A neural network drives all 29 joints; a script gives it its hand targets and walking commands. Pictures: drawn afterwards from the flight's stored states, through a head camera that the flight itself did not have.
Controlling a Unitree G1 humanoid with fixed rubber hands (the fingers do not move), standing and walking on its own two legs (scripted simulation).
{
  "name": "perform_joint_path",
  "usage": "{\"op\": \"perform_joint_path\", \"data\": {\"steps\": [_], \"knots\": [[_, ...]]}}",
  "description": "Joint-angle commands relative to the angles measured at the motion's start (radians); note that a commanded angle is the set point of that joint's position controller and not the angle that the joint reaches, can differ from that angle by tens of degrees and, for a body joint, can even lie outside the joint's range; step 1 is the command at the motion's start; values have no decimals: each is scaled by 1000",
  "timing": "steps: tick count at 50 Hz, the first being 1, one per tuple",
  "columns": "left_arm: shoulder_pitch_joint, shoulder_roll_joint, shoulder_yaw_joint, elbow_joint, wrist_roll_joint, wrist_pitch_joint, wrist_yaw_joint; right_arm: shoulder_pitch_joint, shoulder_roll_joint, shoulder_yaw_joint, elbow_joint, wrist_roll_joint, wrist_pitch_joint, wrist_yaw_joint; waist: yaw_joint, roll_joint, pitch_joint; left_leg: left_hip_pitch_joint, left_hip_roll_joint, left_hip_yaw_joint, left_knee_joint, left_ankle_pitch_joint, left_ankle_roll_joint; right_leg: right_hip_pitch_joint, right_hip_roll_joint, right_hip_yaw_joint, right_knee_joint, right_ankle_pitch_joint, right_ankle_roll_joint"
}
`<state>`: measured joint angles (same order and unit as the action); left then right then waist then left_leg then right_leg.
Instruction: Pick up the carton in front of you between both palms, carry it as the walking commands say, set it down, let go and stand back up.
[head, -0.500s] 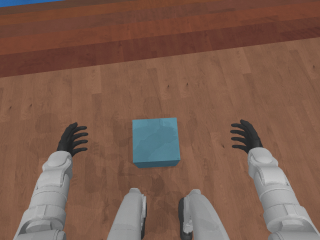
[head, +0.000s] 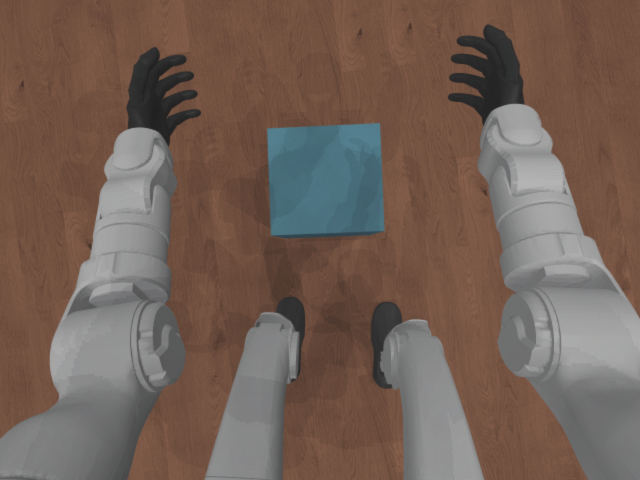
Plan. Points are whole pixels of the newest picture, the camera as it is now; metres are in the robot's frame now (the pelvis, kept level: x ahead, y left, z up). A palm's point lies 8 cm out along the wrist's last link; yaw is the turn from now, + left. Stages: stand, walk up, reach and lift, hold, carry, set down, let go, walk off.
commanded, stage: reach and lift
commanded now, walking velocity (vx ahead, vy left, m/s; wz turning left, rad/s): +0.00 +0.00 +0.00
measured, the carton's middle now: (325, 189) +0.48 +0.04 -0.52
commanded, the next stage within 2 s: none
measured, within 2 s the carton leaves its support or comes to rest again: leaves its support in 1.68 s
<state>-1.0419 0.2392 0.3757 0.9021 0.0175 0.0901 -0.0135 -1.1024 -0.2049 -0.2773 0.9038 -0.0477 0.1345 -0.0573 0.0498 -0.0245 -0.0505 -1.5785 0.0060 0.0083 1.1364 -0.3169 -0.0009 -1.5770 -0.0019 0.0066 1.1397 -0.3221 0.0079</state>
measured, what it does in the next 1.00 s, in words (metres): lowers itself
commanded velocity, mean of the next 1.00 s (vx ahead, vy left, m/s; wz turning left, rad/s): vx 0.00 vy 0.00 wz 0.00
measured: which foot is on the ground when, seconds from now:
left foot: down 0.00-1.00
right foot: down 0.00-1.00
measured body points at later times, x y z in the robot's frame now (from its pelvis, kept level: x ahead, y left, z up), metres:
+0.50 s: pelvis -0.03 -0.01 -0.19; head +0.31 +0.00 +0.10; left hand +0.47 +0.24 -0.35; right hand +0.50 -0.16 -0.35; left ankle +0.08 +0.12 -0.61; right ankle +0.08 -0.12 -0.61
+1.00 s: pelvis -0.04 +0.00 -0.28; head +0.33 +0.02 -0.03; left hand +0.49 +0.22 -0.46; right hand +0.51 -0.16 -0.46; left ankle +0.08 +0.12 -0.61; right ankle +0.08 -0.12 -0.61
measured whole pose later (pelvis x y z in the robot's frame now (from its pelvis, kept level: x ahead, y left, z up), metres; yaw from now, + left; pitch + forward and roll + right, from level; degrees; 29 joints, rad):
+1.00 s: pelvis -0.04 +0.00 -0.28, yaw +0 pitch +37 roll -1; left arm -1.36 0.39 0.04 1.11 -0.31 0.00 0.12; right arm -1.41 -0.37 0.01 1.11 0.30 0.02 -0.15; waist 0.03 -0.02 0.35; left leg -2.30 0.00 0.00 2.19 -0.53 0.00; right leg -2.29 0.01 0.01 2.19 -0.54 0.02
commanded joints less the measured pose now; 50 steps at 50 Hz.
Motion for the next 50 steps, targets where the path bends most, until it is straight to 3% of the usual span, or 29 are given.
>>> {"op": "perform_joint_path", "data": {"steps": [1,5,6,7,8,9,12,15,18,19,20,22,25,29,30,34,39,46,49,50], "knots": [[-105,82,44,-84,23,-51,2,-132,-63,-30,-84,-27,-54,1,23,1,-933,447,-68,28,-18,363,-46,419,84,-22,-1,277,24],[-77,61,44,-84,27,-74,6,-62,-47,-30,-76,-26,-84,-7,16,10,-904,340,-69,20,110,408,-49,248,85,-18,115,302,28],[-79,72,45,-88,23,-80,9,-63,-46,-14,-82,-14,-90,-8,31,5,-907,313,-70,15,146,432,-49,203,86,-13,152,310,26],[-68,66,31,-71,10,-84,11,-58,-61,-24,-74,-12,-97,-12,16,16,-911,298,-68,10,177,430,-51,158,87,-21,185,298,29],[-69,71,29,-71,-5,-87,13,-66,-64,3,-82,-2,-101,-16,18,-18,-909,244,-69,9,210,416,-51,154,84,-20,220,305,27],[-66,88,19,-49,-10,-88,16,-75,-68,14,-79,18,-102,-22,20,-4,-921,216,-66,14,246,389,-51,129,83,-18,255,286,30],[-101,122,-24,-76,-70,-98,30,-120,-83,79,-100,77,-107,-38,35,-24,-966,119,-67,21,344,345,-50,117,77,-15,359,282,28],[-138,168,-71,-82,-130,-95,48,-153,-123,117,-116,117,-99,-58,31,-48,-1045,73,-63,25,429,304,-48,144,78,-23,465,259,38],[-200,201,-116,-112,-181,-83,59,-210,-145,164,-150,178,-86,-73,48,-45,-1122,65,-56,40,517,256,-41,179,72,-21,547,231,37],[-226,201,-128,-113,-194,-81,64,-233,-151,161,-141,183,-81,-77,31,-41,-1104,28,-51,43,531,215,-45,173,73,-28,569,200,34],[-240,226,-129,-104,-200,-76,69,-276,-170,165,-177,191,-76,-83,44,-39,-1135,36,-48,42,554,194,-44,170,72,-27,594,178,34],[-300,233,-150,-115,-223,-64,77,-300,-182,168,-144,203,-63,-94,28,-36,-1109,1,-43,50,586,124,-47,156,68,-26,617,116,30],[-367,251,-160,-62,-228,-48,87,-369,-187,188,-95,226,-51,-98,43,-21,-1019,-58,-30,51,628,15,-46,97,60,-27,660,8,25],[-442,253,-182,55,-241,-47,98,-450,-225,203,13,239,-55,-94,39,-5,-906,-103,-15,36,688,-73,-44,-5,44,-25,716,-97,19],[-467,253,-193,63,-246,-52,100,-459,-221,204,32,243,-60,-92,23,-5,-874,-128,-12,33,703,-81,-44,-27,42,-25,727,-98,20],[-507,274,-205,148,-248,-79,109,-509,-232,223,109,267,-90,-85,31,-8,-825,-148,-7,20,759,-50,-41,-76,37,-19,791,-72,24],[-539,267,-249,169,-288,-107,120,-546,-257,253,124,298,-122,-86,34,-9,-845,-115,-11,11,822,45,-41,-89,36,-18,857,7,22],[-575,269,-318,108,-329,-117,129,-520,-240,274,111,341,-138,-94,-2,19,-939,-31,-16,7,870,109,-41,-62,40,-32,907,71,20],[-558,256,-325,84,-333,-112,133,-490,-241,271,112,351,-140,-94,-5,39,-950,6,-22,12,875,115,-42,-86,45,-38,902,50,20],[-554,239,-326,91,-328,-112,132,-495,-221,274,113,352,-141,-90,14,39,-912,-12,-25,8,868,121,-38,-129,49,-37,903,45,19]]}}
